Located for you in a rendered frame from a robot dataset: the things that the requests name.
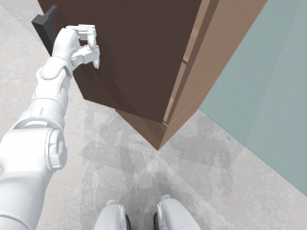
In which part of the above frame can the handle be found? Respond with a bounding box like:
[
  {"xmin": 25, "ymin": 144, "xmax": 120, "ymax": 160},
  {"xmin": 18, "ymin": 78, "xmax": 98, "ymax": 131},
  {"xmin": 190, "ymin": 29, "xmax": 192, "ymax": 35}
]
[{"xmin": 31, "ymin": 5, "xmax": 59, "ymax": 57}]

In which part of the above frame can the right robot shin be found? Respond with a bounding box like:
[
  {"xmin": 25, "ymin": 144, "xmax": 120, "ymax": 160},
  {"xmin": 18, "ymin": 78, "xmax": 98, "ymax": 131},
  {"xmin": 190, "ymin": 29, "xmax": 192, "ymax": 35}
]
[{"xmin": 158, "ymin": 195, "xmax": 171, "ymax": 230}]

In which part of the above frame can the left robot hand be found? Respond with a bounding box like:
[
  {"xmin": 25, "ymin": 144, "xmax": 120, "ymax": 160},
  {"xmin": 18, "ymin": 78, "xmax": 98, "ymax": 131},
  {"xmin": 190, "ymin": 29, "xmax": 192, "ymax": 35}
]
[{"xmin": 52, "ymin": 24, "xmax": 100, "ymax": 72}]

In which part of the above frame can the cupboard door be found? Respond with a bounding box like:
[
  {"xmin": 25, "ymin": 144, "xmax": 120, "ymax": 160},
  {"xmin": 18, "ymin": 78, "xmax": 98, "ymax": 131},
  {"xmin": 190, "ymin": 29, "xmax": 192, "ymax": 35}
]
[{"xmin": 37, "ymin": 0, "xmax": 202, "ymax": 124}]

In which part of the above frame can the robot left forearm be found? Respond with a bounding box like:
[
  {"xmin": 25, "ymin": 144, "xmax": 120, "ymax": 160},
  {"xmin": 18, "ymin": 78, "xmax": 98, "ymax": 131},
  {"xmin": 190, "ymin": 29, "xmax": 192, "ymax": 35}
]
[{"xmin": 0, "ymin": 57, "xmax": 73, "ymax": 171}]

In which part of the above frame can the left robot upper arm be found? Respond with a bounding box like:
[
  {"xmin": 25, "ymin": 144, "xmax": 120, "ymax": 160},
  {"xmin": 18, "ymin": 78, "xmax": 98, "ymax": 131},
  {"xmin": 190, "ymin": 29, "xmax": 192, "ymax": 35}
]
[{"xmin": 0, "ymin": 127, "xmax": 68, "ymax": 230}]

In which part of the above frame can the robot right thigh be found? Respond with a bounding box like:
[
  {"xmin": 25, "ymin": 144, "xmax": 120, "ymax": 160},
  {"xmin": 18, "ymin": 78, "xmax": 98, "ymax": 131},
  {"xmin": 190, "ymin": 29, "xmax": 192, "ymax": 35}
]
[{"xmin": 156, "ymin": 198, "xmax": 201, "ymax": 230}]

